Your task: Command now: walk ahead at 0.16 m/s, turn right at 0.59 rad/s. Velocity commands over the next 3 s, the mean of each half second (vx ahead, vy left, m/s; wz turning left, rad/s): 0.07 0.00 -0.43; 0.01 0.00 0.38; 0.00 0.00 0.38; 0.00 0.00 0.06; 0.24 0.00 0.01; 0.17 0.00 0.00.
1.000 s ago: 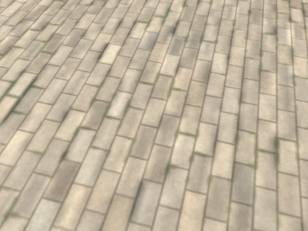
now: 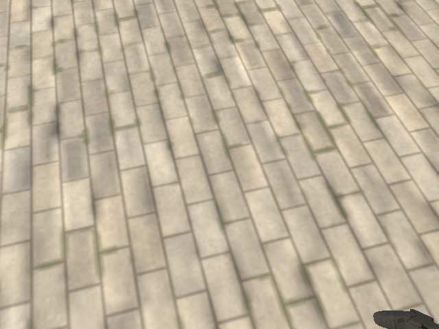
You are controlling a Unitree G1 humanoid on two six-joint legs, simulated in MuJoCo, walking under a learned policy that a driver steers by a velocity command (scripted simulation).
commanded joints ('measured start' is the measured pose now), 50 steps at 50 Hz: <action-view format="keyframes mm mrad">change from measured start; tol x32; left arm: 1 99 131 25 -59 24 13 10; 50 -214 68 -1 -126 40 61 -10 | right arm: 1 220 -142 -51 -38 22 18 -11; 50 209 -164 -94 -27 37 101 10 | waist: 1 -87 84 -365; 17 -106 161 -139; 22 -88 -244 -86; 40 -118 -137 -137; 43 -141 321 -47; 50 -92 78 -108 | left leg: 1 567 450 -445 -107 667 222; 15 190 307 18 -295 -62 162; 22 61 66 57 127 -485 -54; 30 9 9 -6 422 -379 -59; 41 301 -4 61 -123 -156 15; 43 384 390 -539 -292 298 192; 50 406 178 -276 -241 302 188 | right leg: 1 -321 -73 -64 465 -22 38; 19 44 -136 -233 -361 243 17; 22 -92 -576 212 -670 434 -138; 29 103 -433 -119 -519 908 -134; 40 43 -468 -164 -399 702 -108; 44 -418 -169 -183 177 -100 87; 50 -399 -178 -151 238 204 101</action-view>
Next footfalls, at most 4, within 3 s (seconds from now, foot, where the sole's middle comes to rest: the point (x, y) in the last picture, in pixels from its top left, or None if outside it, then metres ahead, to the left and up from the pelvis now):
0.40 right None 0.06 -0.11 -0.76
0.84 left None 0.03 0.09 -0.76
1.38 right None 0.08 -0.09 -0.76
1.68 left None -0.02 0.11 -0.76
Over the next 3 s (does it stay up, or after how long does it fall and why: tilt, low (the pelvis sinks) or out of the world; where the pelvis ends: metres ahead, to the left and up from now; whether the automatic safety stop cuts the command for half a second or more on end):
stays up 0.26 0.04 0.02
